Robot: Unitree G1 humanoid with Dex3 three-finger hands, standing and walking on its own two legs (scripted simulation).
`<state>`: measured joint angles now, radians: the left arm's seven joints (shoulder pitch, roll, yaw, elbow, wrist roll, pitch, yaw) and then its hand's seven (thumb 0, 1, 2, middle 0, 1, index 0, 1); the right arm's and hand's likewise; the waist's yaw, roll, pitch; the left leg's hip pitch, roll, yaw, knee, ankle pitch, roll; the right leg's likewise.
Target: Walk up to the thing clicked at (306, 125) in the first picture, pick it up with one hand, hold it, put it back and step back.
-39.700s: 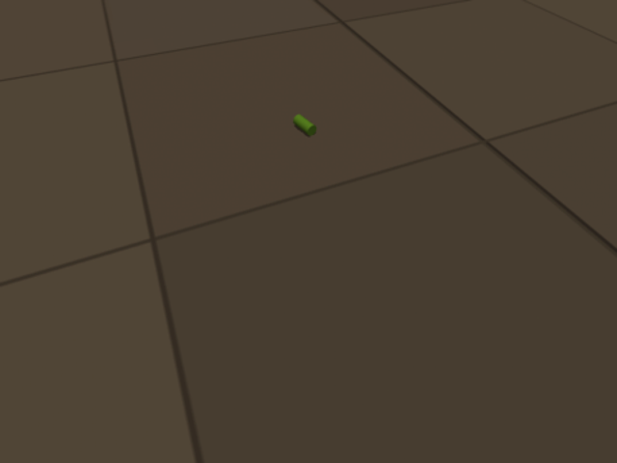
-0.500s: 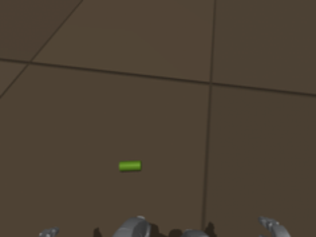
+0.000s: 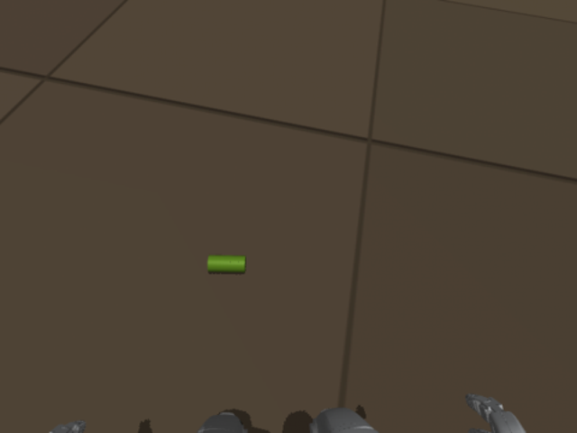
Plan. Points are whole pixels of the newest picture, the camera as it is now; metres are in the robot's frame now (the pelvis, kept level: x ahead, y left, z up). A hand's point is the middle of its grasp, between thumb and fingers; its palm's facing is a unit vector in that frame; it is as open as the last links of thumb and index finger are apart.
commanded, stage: step back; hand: left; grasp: from above
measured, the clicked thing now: (227, 263) +0.71 +0.21 -0.74
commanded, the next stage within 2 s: stand in 2.00 s
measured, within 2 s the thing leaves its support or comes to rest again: neither
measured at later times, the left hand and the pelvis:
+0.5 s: hand out of the picture -0.05 +0.25 -0.15, palm faces +0.03 -0.90 -0.43, open 7.4 cm; pelvis -0.18 -0.03 -0.02, yaw +3 degrees
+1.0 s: hand out of the picture -0.32 +0.20 -0.13, palm faces +0.00 -0.89 -0.45, open 7.4 cm; pelvis -0.34 -0.08 +0.00, yaw -2 degrees
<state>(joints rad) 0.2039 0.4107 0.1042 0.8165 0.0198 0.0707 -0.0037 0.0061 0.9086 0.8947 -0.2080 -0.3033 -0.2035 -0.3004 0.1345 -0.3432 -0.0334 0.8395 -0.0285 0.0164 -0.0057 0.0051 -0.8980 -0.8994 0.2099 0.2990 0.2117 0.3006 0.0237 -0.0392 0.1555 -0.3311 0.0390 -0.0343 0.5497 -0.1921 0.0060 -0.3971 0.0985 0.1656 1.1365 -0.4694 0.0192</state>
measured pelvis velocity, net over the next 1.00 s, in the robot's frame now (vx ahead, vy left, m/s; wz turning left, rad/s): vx -0.34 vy -0.08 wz -0.04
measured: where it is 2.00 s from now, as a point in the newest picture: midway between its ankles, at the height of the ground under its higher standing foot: outside the picture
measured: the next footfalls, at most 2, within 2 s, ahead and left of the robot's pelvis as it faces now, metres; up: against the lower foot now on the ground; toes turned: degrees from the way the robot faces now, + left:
right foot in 0.12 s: -0.05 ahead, -0.16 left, +0.00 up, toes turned +2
left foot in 0.48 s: -0.15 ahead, +0.08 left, +0.00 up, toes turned +0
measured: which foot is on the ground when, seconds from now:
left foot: down 0.00-0.16, up 0.18-0.46, down 0.48-0.88, up 0.90-1.00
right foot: up 0.00-0.10, down 0.12-0.50, up 0.52-0.82, down 0.84-1.00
